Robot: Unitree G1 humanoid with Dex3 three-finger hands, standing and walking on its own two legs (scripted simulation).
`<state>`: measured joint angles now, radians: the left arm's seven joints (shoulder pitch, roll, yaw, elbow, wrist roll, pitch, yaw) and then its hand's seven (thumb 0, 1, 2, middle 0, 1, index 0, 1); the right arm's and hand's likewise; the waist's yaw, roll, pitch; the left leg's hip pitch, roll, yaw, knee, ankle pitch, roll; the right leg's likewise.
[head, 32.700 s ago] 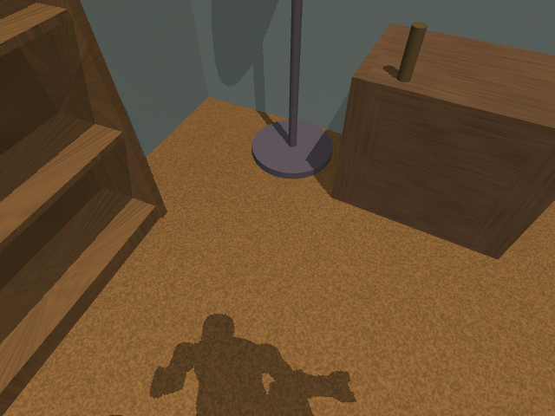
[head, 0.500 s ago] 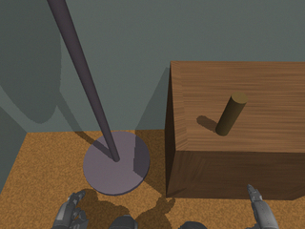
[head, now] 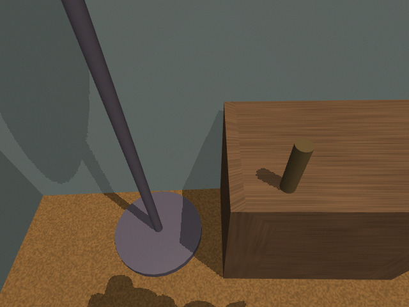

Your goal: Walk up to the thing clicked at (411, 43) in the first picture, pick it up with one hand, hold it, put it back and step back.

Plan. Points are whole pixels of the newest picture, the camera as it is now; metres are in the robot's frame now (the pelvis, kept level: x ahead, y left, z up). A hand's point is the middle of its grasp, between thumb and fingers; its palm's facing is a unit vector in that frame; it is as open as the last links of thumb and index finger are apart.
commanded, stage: stand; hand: right
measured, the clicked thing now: (295, 168) +0.44 -0.20 -0.05
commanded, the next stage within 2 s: none
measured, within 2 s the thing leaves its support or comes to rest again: neither
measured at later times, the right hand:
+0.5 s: hand out of the picture +0.04 -0.23 -0.14, palm faces -0.01 +0.94 -0.34, open 7.5 cm
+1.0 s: hand out of the picture +0.08 -0.23 -0.14, palm faces -0.01 +0.94 -0.35, open 7.4 cm
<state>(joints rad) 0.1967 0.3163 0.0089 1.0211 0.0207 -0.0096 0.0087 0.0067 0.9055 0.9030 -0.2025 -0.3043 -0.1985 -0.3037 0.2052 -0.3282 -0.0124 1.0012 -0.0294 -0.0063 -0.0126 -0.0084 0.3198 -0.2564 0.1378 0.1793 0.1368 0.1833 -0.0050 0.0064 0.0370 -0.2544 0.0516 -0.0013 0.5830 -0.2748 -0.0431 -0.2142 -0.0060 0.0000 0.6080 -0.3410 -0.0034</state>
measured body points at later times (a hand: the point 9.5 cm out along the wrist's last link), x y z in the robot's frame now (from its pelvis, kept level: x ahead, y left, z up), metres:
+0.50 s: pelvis -0.01 +0.02 +0.02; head -0.01 +0.02 +0.47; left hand +0.05 +0.31 -0.12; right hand +0.04 -0.28 -0.12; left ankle +0.03 +0.15 -0.73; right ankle -0.01 -0.12 -0.73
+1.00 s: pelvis +0.01 +0.02 +0.02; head +0.02 +0.03 +0.47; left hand +0.08 +0.32 -0.12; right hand +0.09 -0.28 -0.11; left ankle +0.03 +0.15 -0.73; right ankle -0.01 -0.12 -0.73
